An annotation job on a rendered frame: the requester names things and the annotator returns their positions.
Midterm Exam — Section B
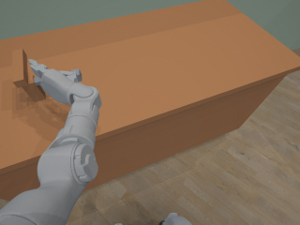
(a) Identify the robot right thigh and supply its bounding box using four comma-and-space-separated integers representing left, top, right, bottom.
162, 216, 192, 225

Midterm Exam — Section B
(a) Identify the left robot hand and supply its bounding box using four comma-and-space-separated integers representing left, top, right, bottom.
28, 59, 79, 105

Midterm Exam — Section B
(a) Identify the robot left forearm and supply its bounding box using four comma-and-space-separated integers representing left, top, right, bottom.
37, 82, 102, 182

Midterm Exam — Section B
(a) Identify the tap lever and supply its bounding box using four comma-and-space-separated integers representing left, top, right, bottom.
34, 68, 83, 85

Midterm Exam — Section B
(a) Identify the counter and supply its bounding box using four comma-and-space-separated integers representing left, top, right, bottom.
0, 0, 300, 201

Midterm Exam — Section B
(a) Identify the robot right shin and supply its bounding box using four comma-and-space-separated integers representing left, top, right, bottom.
166, 213, 178, 219

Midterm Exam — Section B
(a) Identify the robot left upper arm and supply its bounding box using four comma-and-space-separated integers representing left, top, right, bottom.
0, 142, 98, 225

